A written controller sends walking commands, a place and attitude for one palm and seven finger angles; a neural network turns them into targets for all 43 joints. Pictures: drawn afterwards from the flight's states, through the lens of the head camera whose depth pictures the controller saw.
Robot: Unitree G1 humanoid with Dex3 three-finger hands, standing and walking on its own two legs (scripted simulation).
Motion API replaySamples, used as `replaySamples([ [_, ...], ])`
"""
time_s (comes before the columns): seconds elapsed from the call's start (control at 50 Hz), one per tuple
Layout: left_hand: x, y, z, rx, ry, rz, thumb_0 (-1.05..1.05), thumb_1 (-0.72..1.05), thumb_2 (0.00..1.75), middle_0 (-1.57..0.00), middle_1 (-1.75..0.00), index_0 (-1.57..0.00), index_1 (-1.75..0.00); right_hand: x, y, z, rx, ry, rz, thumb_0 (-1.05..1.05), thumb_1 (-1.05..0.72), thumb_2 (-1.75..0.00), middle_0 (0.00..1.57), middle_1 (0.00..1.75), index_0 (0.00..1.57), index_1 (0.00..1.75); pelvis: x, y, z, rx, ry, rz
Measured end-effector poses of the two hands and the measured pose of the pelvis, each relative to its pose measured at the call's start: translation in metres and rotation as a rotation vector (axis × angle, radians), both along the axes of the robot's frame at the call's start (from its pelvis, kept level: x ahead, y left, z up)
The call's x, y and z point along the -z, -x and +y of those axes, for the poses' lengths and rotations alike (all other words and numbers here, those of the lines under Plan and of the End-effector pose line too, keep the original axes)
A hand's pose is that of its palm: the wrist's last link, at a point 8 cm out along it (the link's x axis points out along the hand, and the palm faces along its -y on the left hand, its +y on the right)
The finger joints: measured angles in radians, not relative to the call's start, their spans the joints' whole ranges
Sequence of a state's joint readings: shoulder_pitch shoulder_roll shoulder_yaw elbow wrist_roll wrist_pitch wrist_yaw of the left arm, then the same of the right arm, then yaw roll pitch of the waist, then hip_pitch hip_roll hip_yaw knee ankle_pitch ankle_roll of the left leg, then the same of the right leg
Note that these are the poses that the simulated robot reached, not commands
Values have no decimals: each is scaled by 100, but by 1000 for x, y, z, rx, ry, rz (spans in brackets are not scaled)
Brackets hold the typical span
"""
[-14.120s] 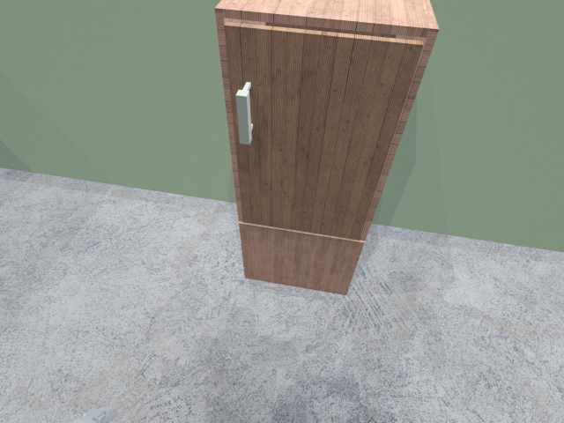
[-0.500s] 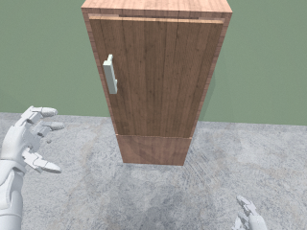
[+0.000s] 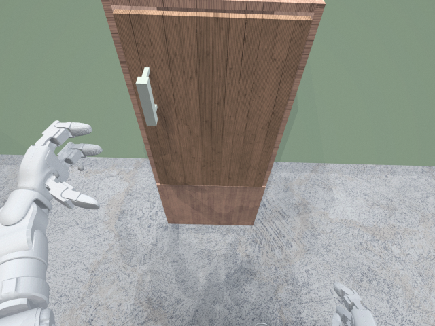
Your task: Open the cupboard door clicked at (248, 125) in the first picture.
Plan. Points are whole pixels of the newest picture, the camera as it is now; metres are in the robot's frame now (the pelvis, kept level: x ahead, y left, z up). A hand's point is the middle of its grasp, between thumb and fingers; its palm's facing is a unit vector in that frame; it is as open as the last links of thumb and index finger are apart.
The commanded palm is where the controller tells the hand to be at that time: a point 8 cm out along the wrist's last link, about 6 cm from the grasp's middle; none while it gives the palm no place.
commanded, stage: move the hooked fingers beside the handle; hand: left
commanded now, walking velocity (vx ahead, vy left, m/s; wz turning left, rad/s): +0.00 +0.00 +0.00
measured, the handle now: (149, 96) +0.58 +0.18 +0.07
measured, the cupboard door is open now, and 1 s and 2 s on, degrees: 0 0 0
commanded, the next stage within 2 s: none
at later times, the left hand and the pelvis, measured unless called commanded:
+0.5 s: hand (92, 144) +0.41 +0.25 +0.09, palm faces -0.01 -1.00 +0.01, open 14.0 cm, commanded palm +0.39 +0.30 +0.09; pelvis +0.00 +0.01 +0.00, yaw -1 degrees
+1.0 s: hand (112, 115) +0.49 +0.24 +0.09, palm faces -0.02 -1.00 +0.01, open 14.0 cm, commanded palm +0.48 +0.29 +0.08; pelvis +0.00 +0.01 -0.02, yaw -2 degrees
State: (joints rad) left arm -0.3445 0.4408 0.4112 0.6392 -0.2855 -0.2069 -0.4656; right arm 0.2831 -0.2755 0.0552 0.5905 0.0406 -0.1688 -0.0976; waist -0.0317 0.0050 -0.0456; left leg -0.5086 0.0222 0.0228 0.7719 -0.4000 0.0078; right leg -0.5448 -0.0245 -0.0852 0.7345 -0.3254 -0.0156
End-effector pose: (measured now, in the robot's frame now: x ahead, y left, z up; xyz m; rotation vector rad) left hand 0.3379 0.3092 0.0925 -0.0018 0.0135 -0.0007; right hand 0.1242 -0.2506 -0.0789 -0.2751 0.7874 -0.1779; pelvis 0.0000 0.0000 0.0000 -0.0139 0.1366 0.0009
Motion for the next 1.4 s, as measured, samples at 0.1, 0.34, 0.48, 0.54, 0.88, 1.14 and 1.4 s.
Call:
replaySamples([
  [0.1,0,-11,-1,-4,-15,12,-1,-50,30,-30,-120,-30,-120,6,17,-3,30,-9,55,1,-90,-90,20,30,20,30,0,-3,2,11,-1,15],
  [0.34,5,-33,3,-18,0,2,-1,-50,30,-30,-120,-30,-120,13,41,-9,66,12,170,1,-90,-90,20,30,20,30,2,-4,2,10,3,38],
  [0.48,3,-53,0,4,7,-6,-1,-50,29,-30,-120,-30,-120,15,46,-10,78,24,198,1,-90,-90,20,30,20,30,4,-2,5,9,8,59],
  [0.54,5,-64,-2,8,14,7,-1,-50,29,-30,-120,-30,-120,17,50,-10,82,26,217,1,-90,-90,20,30,20,30,6,-1,6,8,9,70],
  [0.88,9,-119,-11,6,-8,20,-1,-50,30,-30,-120,-30,-120,28,105,-6,164,21,408,1,-90,-90,20,30,20,30,14,0,9,22,16,141],
  [1.14,7,-155,-24,20,-2,30,-1,-50,30,-30,-120,-30,-120,27,140,-4,226,21,529,1,-90,-90,20,30,20,30,16,-6,12,32,22,184],
  [1.4,9,-171,-30,18,-21,33,-1,-50,30,-30,-120,-30,-120,28,147,1,240,-2,579,1,-90,-90,20,30,20,30,18,-10,11,41,24,212],
])
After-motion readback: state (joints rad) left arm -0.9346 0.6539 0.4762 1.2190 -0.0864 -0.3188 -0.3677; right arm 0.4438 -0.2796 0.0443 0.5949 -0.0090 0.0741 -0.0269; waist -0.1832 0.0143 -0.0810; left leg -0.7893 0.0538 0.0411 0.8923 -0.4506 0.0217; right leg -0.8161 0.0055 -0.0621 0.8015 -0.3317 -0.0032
